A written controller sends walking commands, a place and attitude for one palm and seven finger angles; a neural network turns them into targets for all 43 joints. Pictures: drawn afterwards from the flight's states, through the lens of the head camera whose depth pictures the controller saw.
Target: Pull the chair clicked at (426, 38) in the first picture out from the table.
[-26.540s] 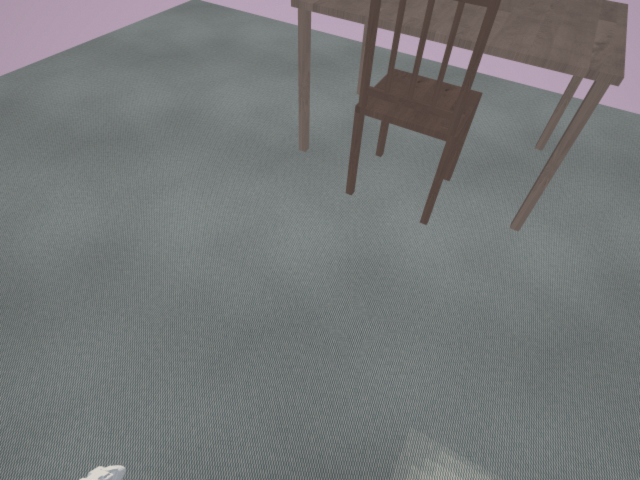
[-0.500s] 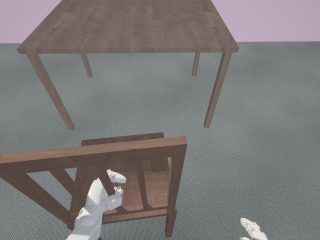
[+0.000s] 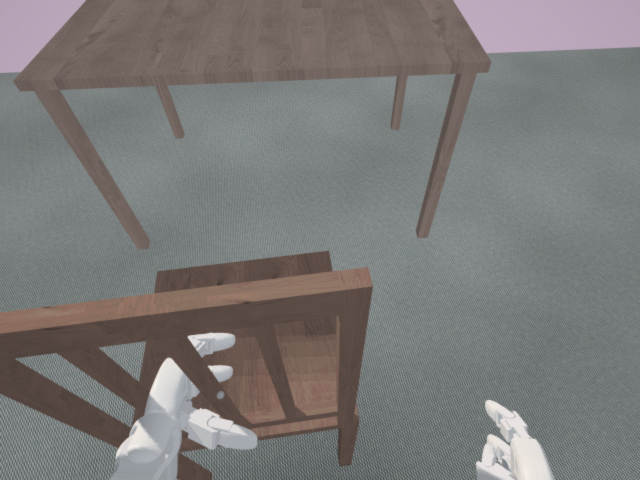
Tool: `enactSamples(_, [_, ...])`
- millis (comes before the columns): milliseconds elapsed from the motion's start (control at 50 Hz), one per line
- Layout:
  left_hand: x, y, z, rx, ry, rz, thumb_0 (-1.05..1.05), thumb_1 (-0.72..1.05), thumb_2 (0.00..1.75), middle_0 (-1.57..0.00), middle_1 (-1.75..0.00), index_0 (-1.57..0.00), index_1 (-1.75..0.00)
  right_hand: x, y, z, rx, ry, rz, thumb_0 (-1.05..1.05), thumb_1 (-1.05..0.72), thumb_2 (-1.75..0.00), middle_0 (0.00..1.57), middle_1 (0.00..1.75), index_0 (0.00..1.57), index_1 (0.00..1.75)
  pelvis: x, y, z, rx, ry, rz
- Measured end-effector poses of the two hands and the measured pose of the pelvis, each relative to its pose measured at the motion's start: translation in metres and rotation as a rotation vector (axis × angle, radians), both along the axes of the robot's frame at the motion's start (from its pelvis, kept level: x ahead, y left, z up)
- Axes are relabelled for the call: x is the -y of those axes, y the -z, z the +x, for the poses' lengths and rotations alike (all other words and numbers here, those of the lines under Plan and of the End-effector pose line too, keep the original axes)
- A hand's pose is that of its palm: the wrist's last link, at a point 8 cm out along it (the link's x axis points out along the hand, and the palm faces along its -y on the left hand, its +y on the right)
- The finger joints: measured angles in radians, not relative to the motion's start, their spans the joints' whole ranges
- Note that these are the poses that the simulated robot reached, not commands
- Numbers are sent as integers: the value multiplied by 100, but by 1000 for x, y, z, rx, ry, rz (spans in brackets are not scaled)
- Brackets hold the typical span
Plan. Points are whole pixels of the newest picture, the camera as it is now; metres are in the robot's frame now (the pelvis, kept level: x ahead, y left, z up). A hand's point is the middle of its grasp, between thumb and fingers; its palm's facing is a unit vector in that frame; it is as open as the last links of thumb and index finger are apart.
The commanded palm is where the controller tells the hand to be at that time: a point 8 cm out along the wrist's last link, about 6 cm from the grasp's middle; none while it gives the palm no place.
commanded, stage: open the thumb and straighten the fingers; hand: left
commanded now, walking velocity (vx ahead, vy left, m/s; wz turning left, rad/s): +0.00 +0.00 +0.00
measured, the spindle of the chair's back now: (209, 386) +0.25 +0.15 -0.03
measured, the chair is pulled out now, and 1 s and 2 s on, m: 0.62 0.62 0.62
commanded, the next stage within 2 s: draw the fingers out of the gap in 0.24 s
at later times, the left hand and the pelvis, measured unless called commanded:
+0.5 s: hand (209, 418) +0.21 +0.15 -0.04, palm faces -0.02 -0.99 -0.17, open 17.4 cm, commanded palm +0.19 +0.20 -0.01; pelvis +0.01 +0.00 -0.01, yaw +1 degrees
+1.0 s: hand out of the picture +0.15 +0.15 -0.04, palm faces +0.00 -0.99 -0.15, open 17.5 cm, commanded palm +0.11 +0.20 -0.01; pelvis +0.00 +0.01 -0.02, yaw +1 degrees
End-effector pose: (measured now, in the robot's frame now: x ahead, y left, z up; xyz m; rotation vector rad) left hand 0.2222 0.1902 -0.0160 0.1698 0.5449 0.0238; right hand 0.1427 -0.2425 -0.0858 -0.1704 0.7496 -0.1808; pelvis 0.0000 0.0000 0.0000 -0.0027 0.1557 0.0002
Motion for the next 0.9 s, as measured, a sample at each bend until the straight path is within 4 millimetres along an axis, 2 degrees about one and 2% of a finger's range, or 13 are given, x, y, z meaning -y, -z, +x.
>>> enactSamples(180, [-9,4,-6,-19,-25,3,-1,-53,21,-12,-35,-12,-35,-1,0,21,36,-31,-21,1,-91,-90,20,30,20,30,3,8,8,-21,-15,-5])
enactSamples(320, [-10,4,-7,-9,-4,-10,-1,-54,21,-4,-10,-4,-10,6,-3,22,42,-17,-55,1,-91,-90,20,30,20,30,2,11,9,-29,-21,-12])
enactSamples(420, [-10,5,-12,-16,-4,-7,-1,-54,21,-2,-4,-2,-4,7,-3,17,38,1,-59,1,-91,-90,20,30,20,30,0,12,8,-34,-17,-13])
enactSamples(580, [-10,6,-43,-48,-16,4,-1,-54,21,-1,-1,-1,-1,-3,-2,13,50,6,-47,1,-91,-90,20,30,20,30,-5,15,6,-36,-20,-18])
enactSamples(900, [-10,4,-78,-57,-24,-9,-1,-54,21,-1,-1,-1,0,-25,-3,28,113,-22,-25,2,-90,-90,20,30,20,30,-10,23,1,-41,-29,-28])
